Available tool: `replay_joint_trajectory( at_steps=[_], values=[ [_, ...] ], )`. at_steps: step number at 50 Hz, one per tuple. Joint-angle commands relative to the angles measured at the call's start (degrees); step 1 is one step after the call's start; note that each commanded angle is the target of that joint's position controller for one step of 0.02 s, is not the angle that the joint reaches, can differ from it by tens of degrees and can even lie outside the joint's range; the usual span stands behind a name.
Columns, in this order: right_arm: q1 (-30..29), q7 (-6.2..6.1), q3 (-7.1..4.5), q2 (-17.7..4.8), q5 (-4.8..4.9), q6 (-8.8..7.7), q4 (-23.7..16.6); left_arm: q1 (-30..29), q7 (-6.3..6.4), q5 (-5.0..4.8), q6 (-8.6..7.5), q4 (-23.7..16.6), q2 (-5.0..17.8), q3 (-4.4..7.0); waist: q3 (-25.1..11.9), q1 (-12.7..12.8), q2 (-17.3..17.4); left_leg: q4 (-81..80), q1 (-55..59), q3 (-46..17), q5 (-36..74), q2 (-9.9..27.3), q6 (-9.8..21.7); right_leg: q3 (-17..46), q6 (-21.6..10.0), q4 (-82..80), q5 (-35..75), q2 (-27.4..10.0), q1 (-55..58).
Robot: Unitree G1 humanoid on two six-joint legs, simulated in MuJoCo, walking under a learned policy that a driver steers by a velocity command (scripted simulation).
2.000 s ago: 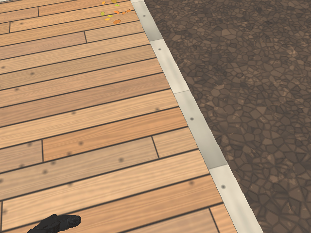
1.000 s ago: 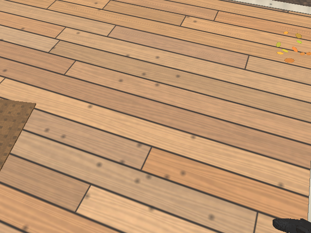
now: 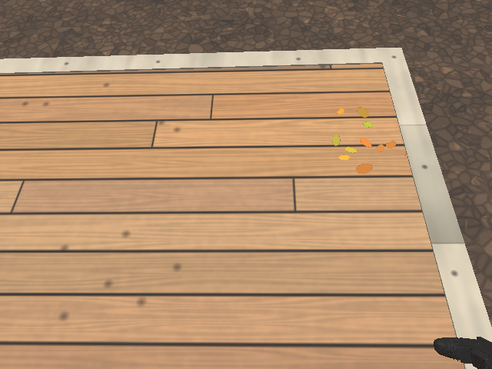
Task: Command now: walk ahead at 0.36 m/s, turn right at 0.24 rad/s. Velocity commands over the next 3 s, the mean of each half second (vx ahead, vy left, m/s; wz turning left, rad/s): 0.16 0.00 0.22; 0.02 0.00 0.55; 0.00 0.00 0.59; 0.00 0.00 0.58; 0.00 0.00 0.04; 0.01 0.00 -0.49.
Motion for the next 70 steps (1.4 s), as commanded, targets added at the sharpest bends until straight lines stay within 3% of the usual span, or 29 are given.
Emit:
replay_joint_trajectory(
  at_steps=[1,5,6,7,8,9,11,13,18,23,26,27,28,29,30,31,33,36,41,47,48,49,50,51,52,53,54,61,70],
  values=[
    [-4.22,1.06,-0.84,-3.76,0.0,-1.63,-3.87,3.66,0.78,0.13,-0.11,-1.02,7.7,1.93,-3.21,1.68,-7.5,-6.43,9.44,4.17,7.68,-4.01,1.64,5.59,-5.74,-1.17,23.16,-12.39,-1.59],
    [5.11,1.42,-2.36,-6.63,-0.59,-2.25,-0.84,0.1,0.78,1.15,0.08,-1.21,7.35,1.58,-7.43,-4.16,-7.76,-11.3,19.26,5.36,7.73,-5.04,7.31,4.38,-1.78,12.45,37.65,-12.07,4.15],
    [10.45,1.3,-2.79,-9.12,-1.12,-2.42,-0.23,0.32,0.8,1.97,-0.04,-2.25,5.77,0.96,-13.46,-6.0,-3.59,-8.31,30.92,-0.89,25.39,1.05,10.2,2.03,0.52,23.58,29.25,-8.68,-0.17],
    [12.91,1.19,-3.0,-11.72,-2.02,-1.72,-0.02,9.32,0.56,1.93,-0.46,-1.39,3.06,-0.11,-21.47,-3.47,9.4,-5.44,49.89,-18.27,41.06,14.61,21.62,-1.45,5.48,43.86,-0.68,-2.42,-15.95],
    [14.64,1.59,-2.33,-8.08,-0.19,-0.81,1.11,12.3,0.03,2.07,-0.39,-0.37,5.23,-0.15,-26.39,-3.58,12.31,-8.8,53.32,-29.07,36.15,17.68,25.15,-0.15,7.32,49.98,-22.15,-2.01,-21.38],
    [11.65,1.59,-2.25,-7.5,1.39,0.15,-0.09,7.16,-0.08,1.1,0.25,-1.31,8.86,0.76,-21.08,-4.76,6.9,-10.65,48.65,-27.58,20.32,15.64,23.05,0.8,7.88,53.79,-20.69,-4.66,-25.24],
    [6.25,1.12,-2.19,-7.79,1.21,1.95,-1.76,-2.65,0.61,1.08,1.79,-3.85,9.12,1.2,-9.8,-5.11,-0.26,-14.79,33.82,-21.55,5.11,11.51,19.63,-1.85,8.16,52.04,-15.83,-6.46,-28.65],
    [4.37,0.58,-2.51,-8.22,0.52,3.09,-2.15,-2.79,1.35,1.38,2.83,-4.46,7.01,1.12,-6.16,-2.7,1.9,-17.89,23.3,-17.41,-0.17,6.96,17.23,-2.47,7.81,43.11,-12.96,-7.56,-23.36],
    [4.55,-0.97,-3.76,-9.45,0.93,4.94,-2.66,-2.55,2.2,1.66,2.66,-3.74,4.39,0.54,-10.74,-2.62,5.07,-17.61,20.32,-14.94,-0.92,3.99,17.14,-3.49,9.21,29.36,-6.67,-5.59,-16.4],
    [5.04,-1.72,-4.24,-9.53,1.37,6.73,-3.03,-6.91,1.63,1.22,1.98,-5.25,4.7,0.78,-8.87,-4.1,6.69,-17.48,19.67,-19.94,-14.05,2.96,15.62,-2.45,8.79,19.82,-3.68,-4.48,-14.17],
    [4.35,-2.1,-4.21,-9.09,1.95,7.75,-3.43,-4.63,0.88,0.84,0.62,-4.62,4.89,1.3,-8.13,-2.12,6.96,-13.84,19.4,-21.52,-12.72,1.06,13.17,-3.61,6.87,5.57,2.68,-4.35,-7.15],
    [5.76,-2.19,-3.79,-7.66,2.08,7.91,-3.33,-3.52,0.96,1.25,0.4,-4.54,7.02,2.01,-8.5,-2.07,4.91,-10.43,16.38,-19.86,-16.68,-1.26,10.69,-1.11,5.13,1.21,5.11,-8.85,-1.79],
    [7.62,-2.03,-3.04,-4.73,1.78,7.84,-3.87,-4.01,1.38,2.67,0.76,-5.41,11.75,2.99,-8.6,-3.87,-6.91,0.88,8.64,-11.85,-28.68,-7.03,7.04,10.75,-0.51,-2.04,7.48,-21.34,2.79],
    [6.9,-1.95,-3.79,-6.72,1.86,7.14,-5.25,-5.05,1.11,4.6,1.1,-5.29,12.75,3.42,-6.42,-4.17,-18.9,14.05,2.33,-2.91,-37.9,-12.28,4.29,21.66,-8.44,-4.85,15.66,-28.99,-1.32],
    [8.88,-1.86,-5.03,-10.56,1.09,6.85,-3.96,-7.56,1.22,4.23,0.88,-6.66,9.59,2.53,-6.2,-4.67,-13.96,24.41,2.31,-3.89,-36.22,-8.76,2.34,19.52,-10.03,-3.82,18.34,-29.4,-2.08],
    [10.22,-1.85,-5.61,-11.23,1.57,7.26,-2.36,-10.01,1.44,3.31,0.83,-7.24,7.06,1.88,-5.58,-5.5,-10.12,28.55,2.17,-3.24,-33.05,-8.26,1.35,13.48,-7.75,-2.33,19.34,-25.92,-2.29],
    [11.45,-2.31,-5.29,-8.92,1.56,8.65,-1.07,-11.73,1.73,1.78,1.0,-7.58,5.73,1.4,-4.55,-5.3,-8.46,34.39,0.13,-2.04,-28.35,-7.35,-0.85,6.44,-5.5,-0.66,21.76,-22.11,-0.62],
    [7.31,-1.89,-4.18,-6.0,2.33,8.98,-3.47,-9.37,2.21,2.16,1.92,-6.86,6.3,1.61,-4.13,-3.07,-10.44,30.18,-0.62,1.88,-25.04,-5.83,-2.73,0.63,-6.5,-0.94,25.2,-20.36,1.98],
    [3.75,-0.6,-3.08,-4.53,1.96,8.83,-6.35,-8.36,2.18,1.82,2.95,-6.18,9.62,3.14,-6.59,-1.03,-12.49,15.96,7.34,5.36,-25.9,-2.65,-2.38,-2.69,-7.79,-0.52,26.56,-23.21,3.6],
    [8.2,0.72,-4.1,-5.71,1.93,9.51,-5.87,-10.04,1.21,-0.65,2.64,-5.03,10.68,3.88,-6.82,-4.24,-12.24,-6.66,21.11,9.98,-15.58,-4.53,3.49,-6.82,-3.92,5.59,23.03,-23.89,0.17],
    [10.35,0.34,-4.74,-7.05,1.74,9.46,-5.14,-7.39,1.06,-0.66,2.37,-3.75,8.92,3.49,-7.31,-4.73,-9.01,-12.24,27.92,8.23,-9.04,-5.21,5.48,-9.74,-0.26,10.37,17.33,-21.85,-4.09],
    [12.37,-0.48,-6.26,-12.5,1.81,9.22,-5.51,-5.82,0.76,1.39,2.24,-4.01,5.89,2.69,-8.06,-3.99,4.1,-14.57,38.16,-6.27,8.3,4.72,9.48,-15.66,5.58,24.22,0.53,-16.53,-16.55],
    [11.77,-0.68,-6.91,-17.65,0.36,8.52,-6.99,-9.6,0.97,3.42,2.09,-7.71,3.89,1.64,-7.71,-4.37,17.22,-13.24,40.15,-23.86,23.44,17.88,21.39,-13.94,9.7,37.28,-24.16,-8.27,-32.01],
    [13.03,-0.21,-6.21,-14.45,-1.1,7.24,-6.88,-13.81,1.45,2.51,1.98,-8.13,6.86,2.54,-11.0,-8.6,10.23,-15.25,37.3,-23.68,16.57,18.05,25.2,-5.81,9.53,45.92,-24.73,-8.3,-32.23],
    [10.42,-0.25,-5.41,-12.86,-0.94,6.4,-6.32,-14.14,1.6,1.26,2.24,-7.76,8.0,3.02,-8.29,-6.65,7.5,-15.77,34.6,-18.47,10.81,14.41,22.09,-4.3,8.67,47.75,-19.89,-9.23,-32.18],
    [6.87,-0.67,-5.14,-11.42,0.26,6.19,-6.41,-12.66,2.03,1.28,2.53,-6.5,7.86,3.32,-6.74,-4.79,4.86,-15.67,32.88,-14.98,5.52,10.83,18.6,-3.81,8.52,46.32,-14.81,-9.75,-32.13],
    [4.6,-1.01,-4.47,-9.85,1.4,6.35,-6.72,-11.78,2.4,1.7,2.85,-5.93,8.26,3.55,-5.92,-3.93,5.11,-15.64,31.42,-13.46,4.91,9.32,16.96,-3.61,8.91,44.97,-11.5,-9.81,-31.63],
    [5.49,-2.44,-4.42,-10.56,1.21,7.18,-6.11,-12.12,1.61,1.37,2.12,-5.99,5.15,2.48,-7.2,-4.28,5.92,-14.61,29.85,-14.51,0.81,5.77,16.67,-3.59,10.47,31.28,-4.28,-6.53,-25.13],
    [2.58,-1.75,-4.76,-11.17,2.23,8.31,-6.63,-9.47,-0.26,0.47,0.27,-6.04,5.82,2.88,-7.27,-2.88,7.34,-10.27,26.87,-24.87,0.92,3.3,14.91,-3.17,7.7,7.47,-1.85,-3.92,-10.39]
  ],
)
